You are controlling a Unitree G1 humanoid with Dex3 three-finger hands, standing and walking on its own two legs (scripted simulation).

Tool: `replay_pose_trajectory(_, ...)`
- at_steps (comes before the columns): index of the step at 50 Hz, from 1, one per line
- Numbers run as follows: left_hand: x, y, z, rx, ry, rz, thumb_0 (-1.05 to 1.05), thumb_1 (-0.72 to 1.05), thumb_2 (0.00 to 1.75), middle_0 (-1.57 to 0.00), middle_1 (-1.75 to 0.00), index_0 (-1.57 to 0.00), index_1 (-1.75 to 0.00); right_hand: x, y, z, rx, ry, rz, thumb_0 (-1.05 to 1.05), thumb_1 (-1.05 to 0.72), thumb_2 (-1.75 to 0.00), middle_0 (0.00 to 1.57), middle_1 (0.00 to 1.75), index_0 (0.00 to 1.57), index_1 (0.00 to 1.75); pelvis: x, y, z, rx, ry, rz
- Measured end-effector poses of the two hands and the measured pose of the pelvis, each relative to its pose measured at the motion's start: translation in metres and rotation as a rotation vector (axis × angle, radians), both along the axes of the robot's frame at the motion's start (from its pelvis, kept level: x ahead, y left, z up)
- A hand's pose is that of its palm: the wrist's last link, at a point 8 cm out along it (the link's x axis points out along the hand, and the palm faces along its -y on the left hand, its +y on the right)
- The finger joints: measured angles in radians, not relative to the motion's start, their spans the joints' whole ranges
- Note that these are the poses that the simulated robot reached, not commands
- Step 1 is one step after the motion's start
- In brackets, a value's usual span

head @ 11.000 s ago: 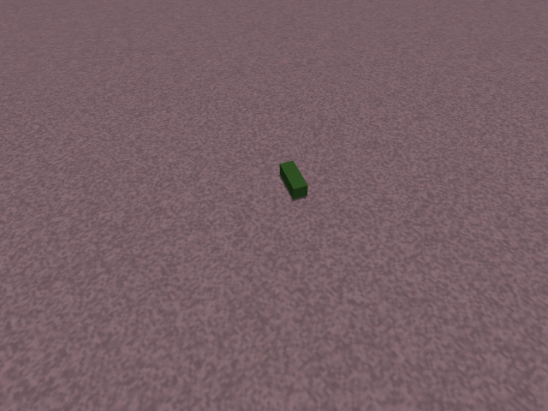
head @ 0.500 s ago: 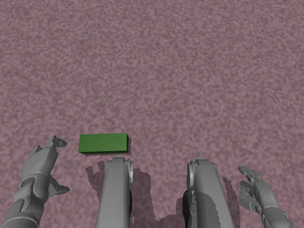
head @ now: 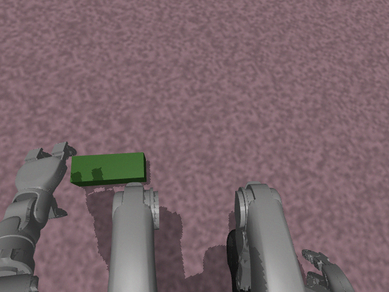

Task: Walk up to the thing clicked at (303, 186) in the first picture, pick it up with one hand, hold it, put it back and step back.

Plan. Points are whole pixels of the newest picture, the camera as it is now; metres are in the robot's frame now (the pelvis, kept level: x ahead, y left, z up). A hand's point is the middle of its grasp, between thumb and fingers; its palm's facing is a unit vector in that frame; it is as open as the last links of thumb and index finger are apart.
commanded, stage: rise first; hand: left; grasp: from above
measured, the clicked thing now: (110, 169) +0.42 +0.26 -0.33
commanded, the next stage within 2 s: approach in 1.10 s
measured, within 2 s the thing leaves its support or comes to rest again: neither
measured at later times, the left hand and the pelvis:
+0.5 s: hand (69, 181) +0.35 +0.32 -0.19, palm faces -0.45 -0.12 -0.88, open 14.3 cm; pelvis +0.01 +0.01 -0.03, yaw -1 degrees
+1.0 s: hand (76, 176) +0.37 +0.31 -0.21, palm faces -0.44 -0.09 -0.90, open 14.1 cm; pelvis +0.01 +0.00 -0.04, yaw -1 degrees
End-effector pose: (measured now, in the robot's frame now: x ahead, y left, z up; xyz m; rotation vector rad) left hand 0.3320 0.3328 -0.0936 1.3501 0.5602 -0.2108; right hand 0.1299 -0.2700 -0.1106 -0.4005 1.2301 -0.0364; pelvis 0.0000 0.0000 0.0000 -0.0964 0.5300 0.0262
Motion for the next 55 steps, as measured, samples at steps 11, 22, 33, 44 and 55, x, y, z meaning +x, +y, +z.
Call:
replay_pose_trajectory(11,0.016,-0.004,-0.026,0.044,-0.020,-0.050,0.00,-0.57,1.07,-0.08,-0.95,-0.06,-0.97,0.008,0.004,-0.012,-0.016,0.009,0.021,0.00,-0.90,-0.90,0.20,0.29,0.21,0.30,0.003,0.005,-0.015,-0.014,0.006,-0.002)
replay_pose_trajectory(22,0.024,-0.008,-0.040,0.065,-0.019,-0.077,0.00,-0.56,1.04,-0.09,-0.96,-0.08,-0.97,0.011,0.011,-0.025,0.006,0.021,0.022,0.00,-0.91,-0.90,0.20,0.29,0.21,0.30,0.008,0.007,-0.024,-0.014,0.015,-0.007)
replay_pose_trajectory(33,0.030,-0.013,-0.050,0.078,-0.028,-0.110,0.00,-0.54,1.01,-0.10,-0.97,-0.09,-0.98,0.006,0.008,-0.034,0.004,0.050,0.014,0.00,-0.91,-0.90,0.20,0.29,0.21,0.30,0.011,0.005,-0.032,-0.011,0.023,-0.009)
replay_pose_trajectory(44,0.036,-0.017,-0.057,0.094,-0.039,-0.121,0.00,-0.53,1.01,-0.09,-0.99,-0.09,-0.99,0.002,0.000,-0.039,-0.007,0.070,0.005,0.00,-0.91,-0.90,0.20,0.29,0.21,0.30,0.014,0.002,-0.038,-0.003,0.026,-0.011)
replay_pose_trajectory(55,0.041,-0.021,-0.062,0.102,-0.034,-0.110,0.00,-0.53,1.00,-0.09,-1.01,-0.10,-1.00,-0.001,-0.005,-0.044,-0.004,0.078,0.008,0.00,-0.91,-0.90,0.20,0.29,0.21,0.30,0.014,-0.003,-0.041,0.004,0.023,-0.014)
